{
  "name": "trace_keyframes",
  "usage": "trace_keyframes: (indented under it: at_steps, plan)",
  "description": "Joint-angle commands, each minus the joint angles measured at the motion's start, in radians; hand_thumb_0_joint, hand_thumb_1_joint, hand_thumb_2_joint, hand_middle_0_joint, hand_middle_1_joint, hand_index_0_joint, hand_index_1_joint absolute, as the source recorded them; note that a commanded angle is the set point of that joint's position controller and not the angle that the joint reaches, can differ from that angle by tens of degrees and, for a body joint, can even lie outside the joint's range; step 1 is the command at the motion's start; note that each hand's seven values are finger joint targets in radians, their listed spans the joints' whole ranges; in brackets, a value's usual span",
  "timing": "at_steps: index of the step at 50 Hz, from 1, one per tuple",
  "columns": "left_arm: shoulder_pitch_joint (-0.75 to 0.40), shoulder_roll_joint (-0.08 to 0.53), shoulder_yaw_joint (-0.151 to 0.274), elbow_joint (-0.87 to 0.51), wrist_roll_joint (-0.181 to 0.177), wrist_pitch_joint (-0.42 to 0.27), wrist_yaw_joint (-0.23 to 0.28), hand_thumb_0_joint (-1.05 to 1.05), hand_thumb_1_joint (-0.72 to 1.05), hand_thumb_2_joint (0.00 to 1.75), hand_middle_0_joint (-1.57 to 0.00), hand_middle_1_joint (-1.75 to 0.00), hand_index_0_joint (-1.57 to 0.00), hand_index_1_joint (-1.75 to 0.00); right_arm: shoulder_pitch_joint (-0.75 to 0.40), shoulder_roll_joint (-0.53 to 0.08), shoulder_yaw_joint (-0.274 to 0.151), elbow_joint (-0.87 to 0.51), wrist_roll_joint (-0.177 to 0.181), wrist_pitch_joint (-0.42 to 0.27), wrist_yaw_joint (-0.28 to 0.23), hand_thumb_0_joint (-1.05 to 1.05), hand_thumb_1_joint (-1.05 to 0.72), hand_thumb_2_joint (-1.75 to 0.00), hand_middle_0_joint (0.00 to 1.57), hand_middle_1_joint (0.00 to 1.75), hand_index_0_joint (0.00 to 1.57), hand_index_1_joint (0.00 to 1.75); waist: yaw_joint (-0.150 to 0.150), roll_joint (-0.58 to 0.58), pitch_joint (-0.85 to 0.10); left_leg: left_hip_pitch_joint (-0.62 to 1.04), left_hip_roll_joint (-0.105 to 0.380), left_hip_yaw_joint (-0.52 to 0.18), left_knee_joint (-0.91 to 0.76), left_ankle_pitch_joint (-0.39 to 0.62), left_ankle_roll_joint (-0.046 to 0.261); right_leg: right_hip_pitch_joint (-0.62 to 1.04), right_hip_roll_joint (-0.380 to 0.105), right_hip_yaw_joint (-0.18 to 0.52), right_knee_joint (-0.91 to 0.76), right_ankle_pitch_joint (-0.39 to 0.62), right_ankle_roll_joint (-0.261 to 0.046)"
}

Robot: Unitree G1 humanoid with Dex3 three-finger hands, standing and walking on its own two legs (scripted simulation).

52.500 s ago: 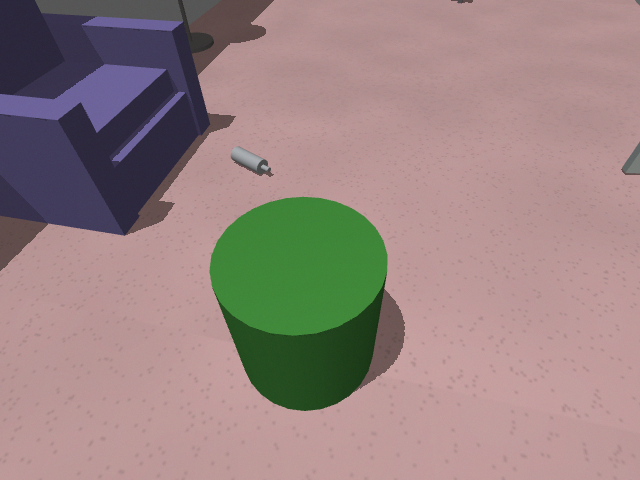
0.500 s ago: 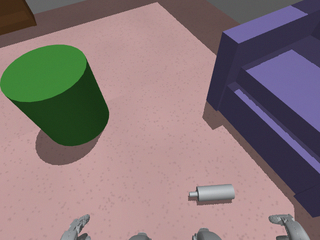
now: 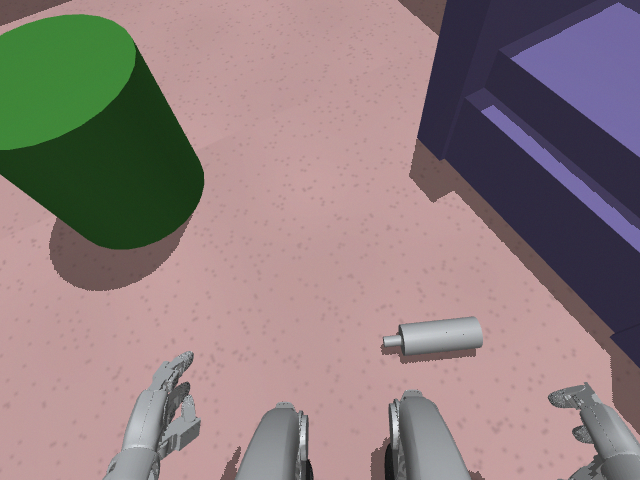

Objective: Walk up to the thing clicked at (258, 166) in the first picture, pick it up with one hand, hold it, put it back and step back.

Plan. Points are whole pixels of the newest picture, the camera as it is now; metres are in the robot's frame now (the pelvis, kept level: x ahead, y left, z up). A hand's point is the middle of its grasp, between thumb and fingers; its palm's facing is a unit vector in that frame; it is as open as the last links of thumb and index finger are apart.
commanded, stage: rise first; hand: right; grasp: from above
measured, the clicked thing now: (430, 336) +0.42 -0.22 -0.59
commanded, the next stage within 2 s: approach in 1.82 s
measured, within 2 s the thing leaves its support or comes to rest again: neither
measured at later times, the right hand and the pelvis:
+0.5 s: hand (505, 376) +0.28 -0.29 -0.33, palm faces -0.49 +0.33 -0.81, open 14.2 cm; pelvis -0.07 +0.01 -0.20, yaw +4 degrees
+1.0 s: hand (488, 355) +0.34 -0.29 -0.42, palm faces -0.47 +0.11 -0.87, open 14.2 cm; pelvis -0.08 +0.00 -0.27, yaw +7 degrees
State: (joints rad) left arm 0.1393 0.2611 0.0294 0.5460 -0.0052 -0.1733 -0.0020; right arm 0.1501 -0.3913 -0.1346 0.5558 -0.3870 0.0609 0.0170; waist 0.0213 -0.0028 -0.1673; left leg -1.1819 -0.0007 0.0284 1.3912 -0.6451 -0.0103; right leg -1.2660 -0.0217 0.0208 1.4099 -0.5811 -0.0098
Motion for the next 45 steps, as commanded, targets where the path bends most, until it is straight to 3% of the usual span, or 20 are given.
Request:
trace_keyframes:
  at_steps: [1, 4, 8, 12, 15, 17, 21, 23, 24, 28, 35, 36, 38, 41, 45]
  plan:
    - [0.011, 0.169, 0.077, -0.077, 0.002, -0.05, 0.001, 0.0, 0.89, 0.9, -0.2, -0.3, -0.2, -0.3, -0.15, -0.206, -0.047, -0.084, -0.105, -0.136, -0.022, 0.0, 0.58, -1.01, 0.08, 1.08, 0.07, 1.09, 0.024, -0.102, -0.351, -0.13, -0.023, 0.003, 0.016, 0.221, 0.037, 0.206, 0.007, 0.041, -0.028, 0.225, -0.003]
    - [0.007, 0.186, 0.077, -0.047, 0.004, -0.048, -0.014, 0.0, 0.91, 0.91, -0.2, -0.3, -0.2, -0.3, -0.187, -0.259, -0.069, -0.031, -0.169, -0.211, -0.042, 0.0, 0.6, -1.02, 0.08, 1.08, 0.07, 1.1, -0.001, -0.134, -0.433, -0.239, -0.024, 0.009, 0.134, 0.264, 0.04, 0.158, 0.007, 0.053, 0.076, 0.312, 0.0]
    - [0.009, 0.205, 0.089, -0.014, 0.002, -0.027, -0.03, 0.0, 0.92, 0.91, -0.2, -0.3, -0.2, -0.3, -0.296, -0.349, -0.119, -0.002, -0.254, -0.254, -0.1, 0.0, 0.61, -1.04, 0.08, 1.05, 0.06, 1.08, -0.025, -0.138, -0.518, -0.334, -0.027, 0.017, 0.236, 0.28, 0.042, 0.092, 0.004, 0.057, 0.178, 0.339, 0.002]
    - [0.03, 0.203, 0.095, 0.021, 0.004, -0.005, -0.039, 0.0, 0.9, 0.9, -0.2, -0.3, -0.2, -0.3, -0.449, -0.378, -0.111, 0.068, -0.316, -0.265, -0.139, 0.0, 0.59, -1.04, 0.07, 1.05, 0.05, 1.06, -0.009, -0.074, -0.579, -0.344, -0.036, 0.013, 0.258, 0.253, 0.034, -0.056, 0.01, 0.021, 0.292, 0.261, -0.017]
    - [0.053, 0.207, 0.1, 0.048, 0.009, 0.008, -0.042, 0.0, 0.87, 0.9, -0.2, -0.3, -0.2, -0.3, -0.57, -0.447, -0.123, 0.118, -0.361, -0.278, -0.144, 0.0, 0.57, -1.03, 0.06, 1.05, 0.05, 1.06, -0.022, -0.056, -0.649, -0.351, -0.039, 0.013, 0.29, 0.237, 0.031, -0.119, 0.011, 0.006, 0.368, 0.232, -0.026]
    - [0.065, 0.205, 0.1, 0.061, 0.015, 0.016, -0.045, 0.0, 0.88, 0.9, -0.2, -0.3, -0.2, -0.3, -0.64, -0.465, -0.111, 0.162, -0.391, -0.29, -0.141, 0.0, 0.58, -1.05, 0.07, 1.04, 0.05, 1.06, -0.009, -0.032, -0.65, -0.366, -0.041, 0.015, 0.303, 0.191, 0.03, -0.188, 0.01, 0.002, 0.401, 0.169, -0.029]
    - [0.072, 0.206, 0.097, 0.083, 0.021, 0.03, -0.044, 0.0, 0.88, 0.9, -0.2, -0.3, -0.2, -0.3, -0.752, -0.529, -0.12, 0.234, -0.452, -0.33, -0.146, 0.0, 0.57, -1.04, 0.06, 1.04, 0.05, 1.05, -0.013, -0.05, -0.607, -0.443, -0.05, 0.028, 0.343, 0.058, 0.038, -0.293, 0.01, 0.0, 0.426, 0.025, -0.023]
    - [0.071, 0.205, 0.092, 0.094, 0.026, 0.037, -0.045, 0.0, 0.88, 0.9, -0.2, -0.3, -0.2, -0.3, -0.784, -0.526, -0.104, 0.275, -0.477, -0.352, -0.148, 0.0, 0.57, -1.04, 0.06, 1.04, 0.05, 1.05, -0.003, -0.053, -0.566, -0.489, -0.053, 0.032, 0.356, 0.002, 0.04, -0.341, 0.012, 0.0, 0.452, -0.025, -0.025]
    - [0.077, 0.201, 0.09, 0.097, 0.028, 0.04, -0.047, 0.0, 0.89, 0.9, -0.2, -0.3, -0.2, -0.3, -0.814, -0.525, -0.093, 0.28, -0.489, -0.365, -0.15, 0.0, 0.56, -1.04, 0.06, 1.04, 0.06, 1.05, 0.008, -0.045, -0.564, -0.491, -0.055, 0.031, 0.361, -0.018, 0.04, -0.368, 0.013, 0.0, 0.465, -0.04, -0.027]
    - [0.081, 0.213, 0.079, 0.117, 0.038, 0.054, -0.056, 0.0, 0.9, 0.9, -0.2, -0.3, -0.2, -0.3, -0.861, -0.556, -0.097, 0.35, -0.55, -0.41, -0.181, 0.0, 0.58, -1.05, 0.06, 1.02, 0.05, 1.03, 0.004, -0.105, -0.535, -0.601, -0.058, 0.064, 0.44, -0.035, 0.047, -0.375, 0.008, 0.03, 0.478, -0.079, -0.021]
    - [0.082, 0.235, 0.063, 0.154, 0.064, 0.087, -0.071, 0.0, 0.9, 0.9, -0.2, -0.3, -0.2, -0.3, -0.959, -0.608, -0.106, 0.434, -0.66, -0.445, -0.276, 0.0, 0.57, -1.05, 0.06, 1.0, 0.05, 1.01, 0.016, -0.2, -0.518, -0.738, -0.053, 0.107, 0.559, -0.009, 0.05, -0.359, -0.003, 0.077, 0.502, -0.094, -0.007]
    - [0.086, 0.232, 0.059, 0.155, 0.068, 0.092, -0.073, 0.0, 0.9, 0.91, -0.2, -0.3, -0.2, -0.3, -0.988, -0.604, -0.092, 0.448, -0.671, -0.447, -0.288, 0.0, 0.56, -1.04, 0.06, 1.01, 0.05, 1.02, 0.035, -0.197, -0.506, -0.749, -0.055, 0.109, 0.557, -0.015, 0.052, -0.378, -0.001, 0.073, 0.515, -0.095, -0.007]
    - [0.085, 0.23, 0.056, 0.164, 0.078, 0.101, -0.076, 0.0, 0.9, 0.91, -0.2, -0.3, -0.2, -0.3, -1.004, -0.602, -0.083, 0.475, -0.696, -0.444, -0.311, 0.0, 0.57, -1.04, 0.06, 1.01, 0.05, 1.02, 0.038, -0.181, -0.505, -0.763, -0.054, 0.106, 0.555, -0.016, 0.053, -0.391, 0.002, 0.061, 0.544, -0.081, -0.009]
    - [0.094, 0.234, 0.057, 0.174, 0.09, 0.112, -0.082, 0.0, 0.9, 0.91, -0.2, -0.3, -0.2, -0.3, -1.026, -0.622, -0.091, 0.478, -0.717, -0.436, -0.334, 0.0, 0.56, -1.03, 0.05, 1.01, 0.05, 1.01, 0.029, -0.213, -0.554, -0.769, -0.052, 0.105, 0.582, 0.029, 0.052, -0.36, 0.001, 0.056, 0.577, -0.019, -0.006]
    - [0.106, 0.231, 0.052, 0.187, 0.101, 0.125, -0.087, 0.0, 0.9, 0.91, -0.2, -0.3, -0.2, -0.3, -1.066, -0.622, -0.072, 0.516, -0.746, -0.423, -0.346, 0.0, 0.56, -1.03, 0.06, 1.0, 0.05, 1.01, 0.048, -0.214, -0.555, -0.759, -0.056, 0.107, 0.595, 0.069, 0.049, -0.376, 0.003, 0.048, 0.616, 0.023, -0.01]
